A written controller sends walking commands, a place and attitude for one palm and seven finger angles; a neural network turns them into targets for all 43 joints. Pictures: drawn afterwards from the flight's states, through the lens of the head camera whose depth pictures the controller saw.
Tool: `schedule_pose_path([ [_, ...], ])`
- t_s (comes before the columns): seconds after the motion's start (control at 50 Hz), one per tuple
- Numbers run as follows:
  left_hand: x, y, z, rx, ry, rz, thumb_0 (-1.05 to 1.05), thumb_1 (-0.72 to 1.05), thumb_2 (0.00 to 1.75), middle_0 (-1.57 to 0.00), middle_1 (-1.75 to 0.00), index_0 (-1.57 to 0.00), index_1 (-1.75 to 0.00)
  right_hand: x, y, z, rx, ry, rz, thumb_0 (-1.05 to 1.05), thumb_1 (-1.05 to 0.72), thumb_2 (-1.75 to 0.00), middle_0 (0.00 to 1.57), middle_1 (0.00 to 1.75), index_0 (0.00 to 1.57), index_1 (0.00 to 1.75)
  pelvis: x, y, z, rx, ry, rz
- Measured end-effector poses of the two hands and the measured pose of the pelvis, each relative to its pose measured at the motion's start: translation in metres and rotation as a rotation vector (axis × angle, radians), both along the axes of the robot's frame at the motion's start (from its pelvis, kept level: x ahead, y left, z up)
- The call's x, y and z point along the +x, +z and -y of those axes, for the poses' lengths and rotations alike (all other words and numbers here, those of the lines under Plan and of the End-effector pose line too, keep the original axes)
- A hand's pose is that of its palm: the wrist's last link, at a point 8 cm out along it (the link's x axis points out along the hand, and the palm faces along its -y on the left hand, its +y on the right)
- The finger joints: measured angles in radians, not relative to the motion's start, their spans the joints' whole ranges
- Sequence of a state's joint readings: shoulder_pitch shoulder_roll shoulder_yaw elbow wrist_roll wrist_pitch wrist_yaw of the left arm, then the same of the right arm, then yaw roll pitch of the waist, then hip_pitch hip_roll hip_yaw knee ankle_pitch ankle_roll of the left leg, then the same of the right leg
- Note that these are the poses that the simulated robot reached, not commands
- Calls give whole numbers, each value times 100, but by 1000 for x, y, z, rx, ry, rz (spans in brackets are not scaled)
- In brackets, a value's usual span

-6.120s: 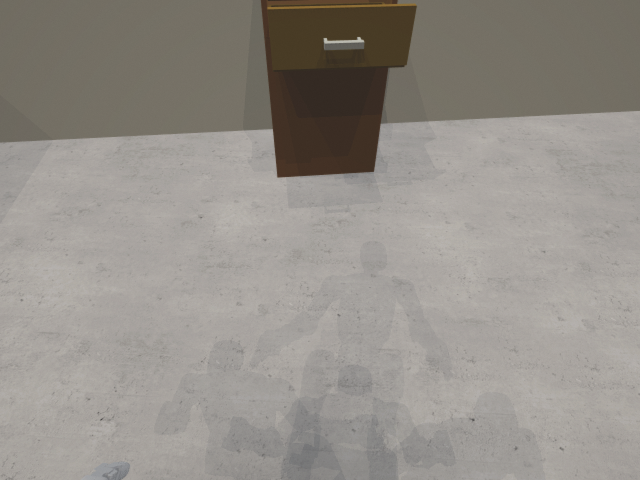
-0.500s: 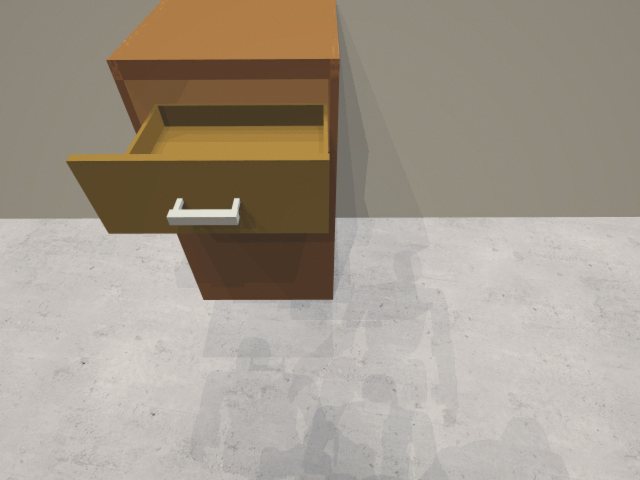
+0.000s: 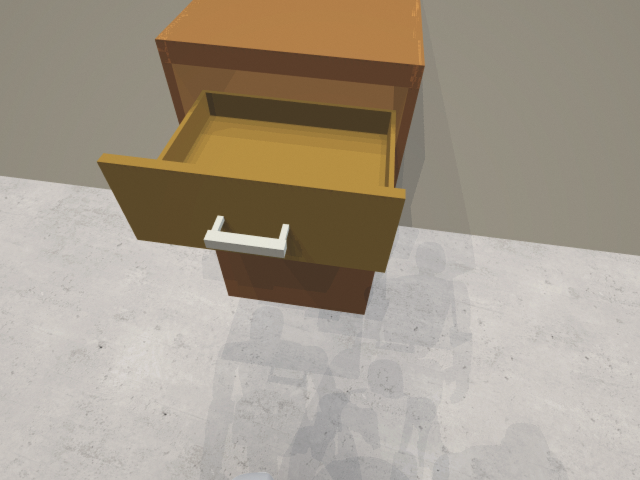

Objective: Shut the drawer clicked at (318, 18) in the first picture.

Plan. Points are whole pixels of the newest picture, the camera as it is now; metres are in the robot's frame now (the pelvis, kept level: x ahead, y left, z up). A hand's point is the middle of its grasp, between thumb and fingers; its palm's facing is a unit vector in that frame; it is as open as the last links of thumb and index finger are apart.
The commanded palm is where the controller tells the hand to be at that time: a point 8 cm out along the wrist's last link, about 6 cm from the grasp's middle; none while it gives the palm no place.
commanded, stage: take the last steps up to it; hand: left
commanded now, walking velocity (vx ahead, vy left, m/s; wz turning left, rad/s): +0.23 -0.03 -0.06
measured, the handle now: (249, 234) +0.45 +0.17 +0.01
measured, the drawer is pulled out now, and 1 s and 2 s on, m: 0.30 0.30 0.30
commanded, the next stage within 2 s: come to a stop and stand still in 0.28 s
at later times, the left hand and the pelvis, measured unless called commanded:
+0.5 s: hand (237, 403) +0.24 +0.16 -0.15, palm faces -0.04 -0.97 -0.24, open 7.3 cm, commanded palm none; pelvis +0.13 -0.02 +0.00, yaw -2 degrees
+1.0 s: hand (164, 456) +0.16 +0.25 -0.17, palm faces -0.04 -0.96 -0.29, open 7.3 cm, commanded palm none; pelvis +0.10 +0.04 -0.01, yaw -4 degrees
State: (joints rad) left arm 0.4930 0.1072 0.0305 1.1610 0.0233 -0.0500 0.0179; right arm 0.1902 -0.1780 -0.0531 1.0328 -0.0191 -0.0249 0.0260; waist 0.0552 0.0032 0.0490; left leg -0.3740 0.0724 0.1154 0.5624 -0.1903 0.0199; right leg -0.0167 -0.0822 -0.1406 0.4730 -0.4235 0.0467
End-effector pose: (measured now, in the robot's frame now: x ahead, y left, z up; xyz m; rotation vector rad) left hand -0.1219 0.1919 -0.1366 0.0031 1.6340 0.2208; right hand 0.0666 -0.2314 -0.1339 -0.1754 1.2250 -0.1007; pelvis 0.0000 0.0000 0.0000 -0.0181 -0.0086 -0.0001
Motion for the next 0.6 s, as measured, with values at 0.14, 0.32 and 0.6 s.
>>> schedule_pose_path([
  [0.14, 96, -6, -42, 22, -86, 89, 1, 91, 90, -20, -30, -20, -30, 47, 13, -25, -16, -73, 116, -1, -93, -90, 20, 30, 20, 30, 36, 6, -19, 24, -42, 20],
  [0.32, 270, 18, -55, 95, -187, 417, 1, 92, 90, -19, -30, -20, -30, 29, 6, -18, 1, -126, -33, -1, -93, -90, 20, 30, 20, 30, 82, 14, -15, 48, -41, 14],
  [0.6, 351, 23, 0, 119, -230, 445, -1, 93, 90, -20, -30, -20, -30, 26, -14, 3, 65, -196, -270, 1, -91, -90, 20, 30, 20, 30, 137, 11, 25, 53, -30, 10],
])
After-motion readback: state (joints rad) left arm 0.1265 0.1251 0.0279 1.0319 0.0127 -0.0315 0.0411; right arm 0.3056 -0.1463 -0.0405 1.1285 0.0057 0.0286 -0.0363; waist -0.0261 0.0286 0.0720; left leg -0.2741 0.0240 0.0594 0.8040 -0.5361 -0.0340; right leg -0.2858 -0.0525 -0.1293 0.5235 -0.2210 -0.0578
